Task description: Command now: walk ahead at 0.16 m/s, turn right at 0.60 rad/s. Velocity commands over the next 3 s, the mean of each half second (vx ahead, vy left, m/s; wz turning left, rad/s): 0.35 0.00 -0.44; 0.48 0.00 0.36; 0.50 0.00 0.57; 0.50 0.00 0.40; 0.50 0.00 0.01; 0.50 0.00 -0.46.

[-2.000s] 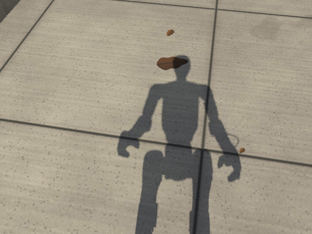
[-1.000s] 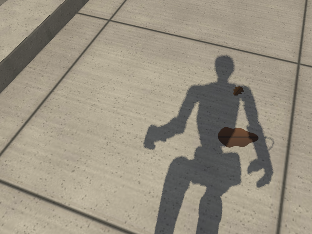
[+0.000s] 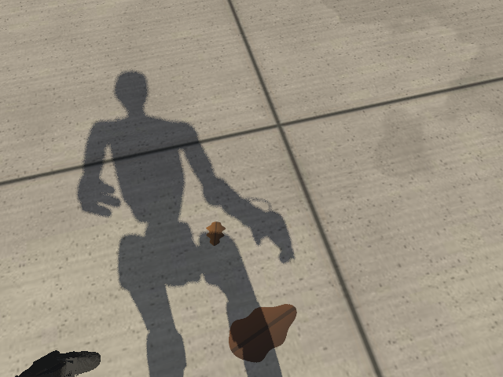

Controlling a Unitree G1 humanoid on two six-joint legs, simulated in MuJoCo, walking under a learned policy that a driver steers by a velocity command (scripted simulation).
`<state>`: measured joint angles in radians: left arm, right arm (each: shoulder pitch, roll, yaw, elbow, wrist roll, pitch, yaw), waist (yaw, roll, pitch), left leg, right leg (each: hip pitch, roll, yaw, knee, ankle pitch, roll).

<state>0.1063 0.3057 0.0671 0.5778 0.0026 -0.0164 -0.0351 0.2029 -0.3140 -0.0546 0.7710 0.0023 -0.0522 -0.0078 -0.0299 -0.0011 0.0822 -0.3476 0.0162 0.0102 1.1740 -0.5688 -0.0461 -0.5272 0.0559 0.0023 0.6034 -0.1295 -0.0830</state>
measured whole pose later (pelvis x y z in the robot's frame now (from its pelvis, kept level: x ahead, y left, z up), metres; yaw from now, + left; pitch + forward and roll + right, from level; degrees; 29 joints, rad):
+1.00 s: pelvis +0.37 -0.02 +0.03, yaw +3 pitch +2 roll -2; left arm 0.28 0.26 0.07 0.76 0.01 -0.09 -0.01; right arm 0.25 -0.33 -0.07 0.71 0.03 -0.03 0.00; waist 0.03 0.06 0.00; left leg -0.63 0.08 -0.05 1.08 -0.27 -0.01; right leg -0.11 0.02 -0.08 0.30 -0.22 -0.02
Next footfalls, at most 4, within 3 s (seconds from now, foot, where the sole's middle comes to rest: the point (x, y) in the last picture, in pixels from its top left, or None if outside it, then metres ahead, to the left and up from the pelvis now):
0.36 left None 0.21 0.14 -0.75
0.78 right None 0.38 -0.14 -0.75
1.24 left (206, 278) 0.67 0.15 -0.75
1.74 right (242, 183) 0.98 0.05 -0.75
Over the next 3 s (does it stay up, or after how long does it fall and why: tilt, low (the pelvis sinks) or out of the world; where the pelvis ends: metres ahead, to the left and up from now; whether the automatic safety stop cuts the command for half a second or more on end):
stays up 1.41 0.40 0.03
